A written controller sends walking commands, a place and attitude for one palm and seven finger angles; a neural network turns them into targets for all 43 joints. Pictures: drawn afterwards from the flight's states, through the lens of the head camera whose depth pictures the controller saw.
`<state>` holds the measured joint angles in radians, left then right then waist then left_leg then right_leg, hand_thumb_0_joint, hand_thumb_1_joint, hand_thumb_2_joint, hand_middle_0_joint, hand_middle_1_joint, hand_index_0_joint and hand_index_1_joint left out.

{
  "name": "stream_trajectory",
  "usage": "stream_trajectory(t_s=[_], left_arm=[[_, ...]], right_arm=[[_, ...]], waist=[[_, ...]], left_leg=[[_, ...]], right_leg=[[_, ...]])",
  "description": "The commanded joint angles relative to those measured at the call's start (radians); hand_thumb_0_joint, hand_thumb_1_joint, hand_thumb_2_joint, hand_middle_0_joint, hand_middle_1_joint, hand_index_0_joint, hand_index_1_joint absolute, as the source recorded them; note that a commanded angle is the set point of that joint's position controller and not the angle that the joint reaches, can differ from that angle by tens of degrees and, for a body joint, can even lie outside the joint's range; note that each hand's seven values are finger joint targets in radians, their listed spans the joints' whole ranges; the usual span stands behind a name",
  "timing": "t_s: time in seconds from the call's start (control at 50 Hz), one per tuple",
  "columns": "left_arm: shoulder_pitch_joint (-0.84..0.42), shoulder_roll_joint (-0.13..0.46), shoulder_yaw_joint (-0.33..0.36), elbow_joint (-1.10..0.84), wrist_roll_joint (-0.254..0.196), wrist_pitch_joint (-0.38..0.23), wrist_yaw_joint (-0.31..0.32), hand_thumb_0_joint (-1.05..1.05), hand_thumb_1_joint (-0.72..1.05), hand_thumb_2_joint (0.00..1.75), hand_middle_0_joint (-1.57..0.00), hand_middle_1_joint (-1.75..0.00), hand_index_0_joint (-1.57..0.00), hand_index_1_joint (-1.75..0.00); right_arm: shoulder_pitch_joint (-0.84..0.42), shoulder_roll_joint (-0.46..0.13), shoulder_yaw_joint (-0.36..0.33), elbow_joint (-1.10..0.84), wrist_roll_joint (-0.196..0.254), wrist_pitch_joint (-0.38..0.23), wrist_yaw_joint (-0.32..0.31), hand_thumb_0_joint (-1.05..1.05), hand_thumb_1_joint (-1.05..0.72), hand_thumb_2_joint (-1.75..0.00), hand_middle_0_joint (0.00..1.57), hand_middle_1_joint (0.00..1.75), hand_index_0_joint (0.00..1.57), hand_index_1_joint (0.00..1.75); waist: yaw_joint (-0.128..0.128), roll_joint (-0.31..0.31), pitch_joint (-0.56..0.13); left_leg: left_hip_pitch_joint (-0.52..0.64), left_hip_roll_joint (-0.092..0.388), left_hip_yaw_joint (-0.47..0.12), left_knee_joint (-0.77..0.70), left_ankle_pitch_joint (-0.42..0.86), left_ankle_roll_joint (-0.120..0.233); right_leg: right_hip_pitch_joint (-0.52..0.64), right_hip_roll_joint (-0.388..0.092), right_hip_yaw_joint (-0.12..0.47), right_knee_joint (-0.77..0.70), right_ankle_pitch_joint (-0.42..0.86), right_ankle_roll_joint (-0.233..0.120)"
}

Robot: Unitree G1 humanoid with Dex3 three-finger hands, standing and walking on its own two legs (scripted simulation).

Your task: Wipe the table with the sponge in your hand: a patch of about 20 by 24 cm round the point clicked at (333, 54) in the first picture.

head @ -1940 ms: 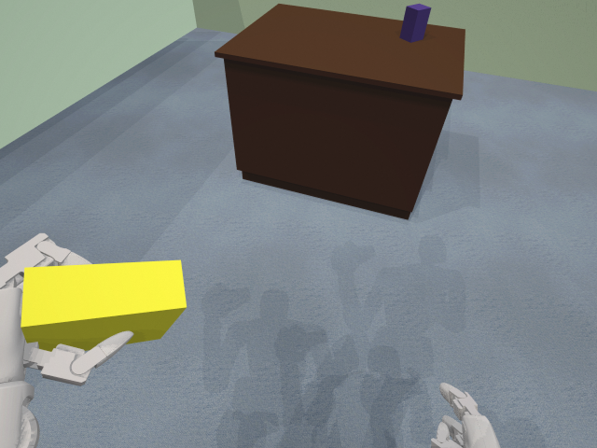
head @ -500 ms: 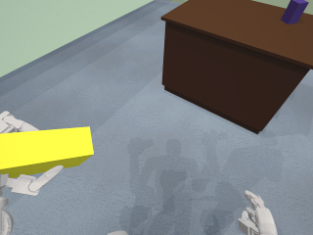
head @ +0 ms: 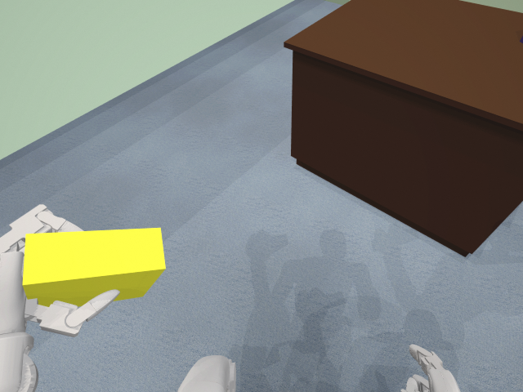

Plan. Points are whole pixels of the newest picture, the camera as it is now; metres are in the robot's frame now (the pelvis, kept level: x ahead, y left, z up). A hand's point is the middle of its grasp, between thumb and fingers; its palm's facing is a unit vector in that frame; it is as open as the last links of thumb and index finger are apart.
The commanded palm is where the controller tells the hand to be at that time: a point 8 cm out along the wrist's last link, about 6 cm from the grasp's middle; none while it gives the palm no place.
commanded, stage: walk to a spot facing it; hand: left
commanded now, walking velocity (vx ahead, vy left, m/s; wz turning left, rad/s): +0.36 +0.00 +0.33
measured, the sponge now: (115, 269) +0.23 +0.19 +0.13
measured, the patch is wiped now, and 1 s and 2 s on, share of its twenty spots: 0.00 0.00 0.00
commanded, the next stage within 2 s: turn to face it in 1.66 s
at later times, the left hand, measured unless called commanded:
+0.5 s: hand (74, 174) +0.33 +0.25 +0.19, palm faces +0.47 -0.78 -0.41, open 9.5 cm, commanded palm +0.28 +0.30 +0.18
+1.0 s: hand (94, 128) +0.42 +0.26 +0.19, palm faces +0.60 -0.66 -0.45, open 9.5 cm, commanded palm +0.35 +0.30 +0.18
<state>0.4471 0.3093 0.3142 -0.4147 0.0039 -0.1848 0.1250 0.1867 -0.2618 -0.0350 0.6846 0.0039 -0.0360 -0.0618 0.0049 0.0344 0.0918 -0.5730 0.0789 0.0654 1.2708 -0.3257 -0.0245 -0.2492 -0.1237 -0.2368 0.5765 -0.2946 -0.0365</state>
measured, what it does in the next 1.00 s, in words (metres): walks ahead, turning left: left foot, then right foot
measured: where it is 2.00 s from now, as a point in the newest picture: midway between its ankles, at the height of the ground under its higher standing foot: (270, 309)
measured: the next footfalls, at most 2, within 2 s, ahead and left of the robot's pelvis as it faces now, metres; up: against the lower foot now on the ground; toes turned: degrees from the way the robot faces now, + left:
left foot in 0.26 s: +0.19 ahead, +0.13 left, +0.00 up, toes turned +13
right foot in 0.64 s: +0.31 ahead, -0.14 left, +0.00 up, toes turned -2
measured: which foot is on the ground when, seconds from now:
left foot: up 0.00-0.24, down 0.26-0.64, up 0.66-1.00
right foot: down 0.00-0.26, up 0.28-0.62, down 0.64-1.00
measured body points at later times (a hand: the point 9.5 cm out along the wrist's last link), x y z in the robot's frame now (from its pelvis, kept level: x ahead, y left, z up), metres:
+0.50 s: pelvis +0.15 +0.00 +0.00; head +0.16 +0.01 +0.45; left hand +0.30 +0.29 +0.22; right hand +0.33 -0.17 -0.09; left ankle +0.15 +0.12 -0.73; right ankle +0.21 -0.14 -0.68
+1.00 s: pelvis +0.28 -0.02 +0.00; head +0.32 +0.01 +0.45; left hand +0.38 +0.29 +0.22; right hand +0.51 -0.24 -0.07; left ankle +0.31 +0.13 -0.72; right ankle +0.28 -0.14 -0.74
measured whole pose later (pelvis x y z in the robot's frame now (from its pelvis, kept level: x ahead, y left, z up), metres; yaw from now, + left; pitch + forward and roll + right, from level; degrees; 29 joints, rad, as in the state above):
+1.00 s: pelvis +0.28 -0.02 +0.00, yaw +17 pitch +0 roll +1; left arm 0.52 0.42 0.40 -0.68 -0.03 -0.22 0.18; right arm 0.23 -0.28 -0.08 0.56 0.00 -0.04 -0.06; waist 0.00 -0.06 0.09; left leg -0.41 0.09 0.16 0.65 -0.31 -0.01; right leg -0.18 -0.18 -0.28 0.56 -0.35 0.03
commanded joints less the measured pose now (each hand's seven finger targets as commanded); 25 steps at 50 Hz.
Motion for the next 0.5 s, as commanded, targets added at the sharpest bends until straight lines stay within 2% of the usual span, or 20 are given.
stream_trajectory(t_s=[0.0,0.02,0.04,0.06,0.12,0.14,0.16,0.18,0.2,0.22,0.24,0.26,0.28,0.3,0.32,0.34,0.36,0.4,0.44,0.48], left_arm=[[-0.064,0.281,0.204,-0.379,-0.017,-0.105,0.053,0.00,0.10,1.30,-1.20,-1.60,-1.20,-1.60],[-0.011,0.284,0.224,-0.378,-0.021,-0.106,0.061,0.00,0.10,1.30,-1.20,-1.60,-1.20,-1.60],[0.039,0.274,0.227,-0.365,-0.026,-0.102,0.065,0.00,0.10,1.30,-1.20,-1.60,-1.20,-1.60],[0.076,0.260,0.231,-0.361,-0.032,-0.099,0.070,0.00,0.10,1.30,-1.20,-1.60,-1.20,-1.60],[0.087,0.233,0.227,-0.362,-0.039,-0.088,0.081,0.00,0.10,1.30,-1.20,-1.60,-1.20,-1.60],[0.097,0.208,0.205,-0.336,-0.041,-0.081,0.082,0.00,0.10,1.30,-1.20,-1.60,-1.20,-1.60],[0.050,0.213,0.199,-0.356,-0.041,-0.082,0.085,0.00,0.10,1.30,-1.20,-1.60,-1.20,-1.60],[0.017,0.220,0.198,-0.360,-0.041,-0.082,0.088,0.00,0.10,1.30,-1.20,-1.60,-1.20,-1.60],[-0.015,0.210,0.176,-0.370,-0.039,-0.088,0.087,0.00,0.10,1.30,-1.20,-1.60,-1.20,-1.60],[-0.037,0.211,0.172,-0.392,-0.031,-0.100,0.088,0.00,0.10,1.30,-1.20,-1.60,-1.20,-1.60],[-0.036,0.200,0.151,-0.402,-0.035,-0.111,0.083,0.00,0.10,1.30,-1.20,-1.60,-1.20,-1.60],[-0.072,0.260,0.174,-0.381,-0.015,-0.114,0.083,0.00,0.10,1.30,-1.20,-1.60,-1.20,-1.60],[-0.097,0.279,0.177,-0.323,-0.011,-0.100,0.063,0.00,0.10,1.30,-1.20,-1.60,-1.20,-1.60],[-0.134,0.269,0.170,-0.358,-0.015,-0.095,0.054,0.00,0.10,1.30,-1.20,-1.60,-1.20,-1.60],[-0.131,0.267,0.176,-0.403,-0.017,-0.095,0.053,0.00,0.10,1.30,-1.20,-1.60,-1.20,-1.60],[-0.116,0.278,0.187,-0.464,-0.016,-0.101,0.053,0.00,0.10,1.30,-1.20,-1.60,-1.20,-1.60],[-0.079,0.256,0.173,-0.486,-0.022,-0.103,0.049,0.00,0.10,1.30,-1.20,-1.60,-1.20,-1.60],[-0.012,0.226,0.168,-0.473,-0.031,-0.103,0.044,0.00,0.10,1.30,-1.20,-1.60,-1.20,-1.60],[0.003,0.214,0.170,-0.451,-0.032,-0.103,0.044,0.00,0.10,1.30,-1.20,-1.60,-1.20,-1.60],[0.010,0.195,0.161,-0.365,-0.035,-0.099,0.040,0.00,0.10,1.30,-1.20,-1.60,-1.20,-1.60]], right_arm=[[-0.083,-0.040,-0.022,-0.205,-0.007,-0.061,0.008,0.00,-0.90,-0.90,0.20,0.30,0.20,0.30],[-0.078,-0.033,-0.022,-0.217,-0.008,-0.061,0.009,0.00,-0.90,-0.90,0.20,0.30,0.20,0.30],[-0.066,-0.028,-0.024,-0.228,-0.006,-0.058,0.010,0.00,-0.90,-0.90,0.20,0.30,0.20,0.30],[-0.065,-0.019,-0.022,-0.245,-0.006,-0.056,0.012,0.00,-0.90,-0.90,0.20,0.30,0.20,0.30],[-0.044,-0.019,-0.029,-0.269,-0.002,-0.047,0.010,0.00,-0.90,-0.90,0.20,0.30,0.20,0.30],[-0.026,-0.022,-0.031,-0.266,0.000,-0.044,0.008,0.00,-0.90,-0.90,0.20,0.30,0.20,0.30],[-0.019,-0.023,-0.032,-0.270,0.001,-0.043,0.004,0.00,-0.90,-0.90,0.20,0.30,0.20,0.30],[0.002,-0.034,-0.038,-0.263,-0.002,-0.041,-0.003,0.00,-0.90,-0.90,0.20,0.30,0.20,0.30],[0.013,-0.044,-0.044,-0.265,-0.002,-0.043,-0.013,0.00,-0.90,-0.90,0.20,0.30,0.20,0.30],[0.002,-0.063,-0.051,-0.272,-0.001,-0.044,-0.018,0.00,-0.90,-0.90,0.20,0.30,0.20,0.30],[-0.011,-0.073,-0.043,-0.275,-0.005,-0.057,-0.011,0.00,-0.90,-0.90,0.20,0.30,0.20,0.30],[-0.015,-0.049,-0.018,-0.275,-0.004,-0.068,0.001,0.00,-0.90,-0.90,0.20,0.30,0.20,0.30],[-0.038,-0.056,-0.012,-0.251,-0.008,-0.068,0.005,0.00,-0.90,-0.90,0.20,0.30,0.20,0.30],[-0.044,-0.056,-0.025,-0.240,0.001,-0.065,0.005,0.00,-0.90,-0.90,0.20,0.30,0.20,0.30],[-0.040,-0.051,-0.031,-0.233,0.009,-0.069,0.007,0.00,-0.90,-0.90,0.20,0.30,0.20,0.30],[-0.044,-0.049,-0.030,-0.233,0.008,-0.077,0.008,0.00,-0.90,-0.90,0.20,0.30,0.20,0.30],[-0.046,-0.037,-0.022,-0.229,0.008,-0.086,0.010,0.00,-0.90,-0.90,0.20,0.30,0.20,0.30],[-0.042,-0.030,-0.014,-0.223,0.007,-0.106,0.017,0.00,-0.90,-0.90,0.20,0.30,0.20,0.30],[-0.040,-0.033,-0.013,-0.222,0.004,-0.121,0.018,0.00,-0.90,-0.90,0.20,0.30,0.20,0.30],[-0.030,-0.030,-0.010,-0.205,0.000,-0.124,0.012,0.00,-0.90,-0.90,0.20,0.30,0.20,0.30]], waist=[[0.012,-0.134,-0.160],[0.025,-0.124,-0.175],[0.023,-0.139,-0.193],[0.037,-0.143,-0.194],[0.041,-0.176,-0.197],[0.029,-0.175,-0.197],[0.017,-0.173,-0.201],[-0.008,-0.132,-0.231],[-0.028,-0.042,-0.259],[-0.033,0.149,-0.297],[-0.018,0.360,-0.277],[-0.021,0.245,-0.238],[-0.022,0.168,-0.213],[-0.021,0.163,-0.186],[-0.014,0.163,-0.172],[0.001,0.186,-0.181],[0.006,0.200,-0.171],[0.013,0.221,-0.168],[0.010,0.246,-0.178],[0.003,0.224,-0.159]], left_leg=[[-0.056,0.048,0.018,-0.293,0.032,0.007],[-0.040,0.040,0.048,-0.383,0.023,0.011],[-0.022,0.034,0.065,-0.447,0.023,0.013],[-0.016,0.019,0.095,-0.501,0.023,0.014],[0.022,-0.002,0.130,-0.596,0.015,0.018],[0.074,-0.002,0.132,-0.644,0.025,0.022],[0.161,-0.026,0.157,-0.696,0.061,0.024],[0.282,-0.055,0.180,-0.758,0.103,0.029],[0.435,-0.056,0.155,-0.799,0.131,0.049],[0.595,0.061,-0.064,-0.853,0.136,0.114],[0.715,0.319,-0.505,-0.908,0.391,0.250],[0.696,0.374,-0.623,-0.937,0.471,0.312],[0.608,0.372,-0.577,-0.951,0.345,0.301],[0.570,0.353,-0.512,-0.950,0.285,0.302],[0.540,0.318,-0.428,-0.950,0.244,0.289],[0.524,0.271,-0.337,-0.942,0.245,0.259],[0.479,0.248,-0.283,-0.960,0.227,0.240],[0.371,0.208,-0.189,-0.997,0.177,0.213],[0.343,0.178,-0.115,-1.010,0.162,0.186],[0.321,0.187,-0.103,-1.006,0.136,0.182]], right_leg=[[0.209,-0.253,0.205,-0.290,0.223,-0.106],[0.246,-0.245,0.193,-0.270,0.287,-0.110],[0.283,-0.246,0.171,-0.254,0.316,-0.109],[0.297,-0.235,0.171,-0.242,0.355,-0.110],[0.307,-0.243,0.182,-0.214,0.381,-0.111],[0.294,-0.245,0.158,-0.184,0.357,-0.102],[0.244,-0.221,0.136,-0.136,0.344,-0.083],[0.199,-0.192,0.086,-0.020,0.355,-0.057],[0.106,-0.145,0.044,0.151,0.356,-0.018],[-0.057,-0.070,0.021,0.375,0.191,0.029],[-0.334,0.052,0.077,0.599,-0.287,0.067],[-0.422,0.068,0.184,0.720,-0.339,0.052],[-0.439,0.009,0.230,0.748,-0.288,0.054],[-0.463,-0.014,0.235,0.744,-0.253,0.065],[-0.468,-0.023,0.235,0.717,-0.215,0.071],[-0.447,-0.027,0.217,0.651,-0.182,0.073],[-0.416,-0.023,0.194,0.594,-0.148,0.079],[-0.297,-0.015,0.153,0.459,-0.072,0.083],[-0.198,0.004,0.100,0.312,-0.030,0.089],[-0.135,0.028,0.065,0.204,-0.032,0.098]])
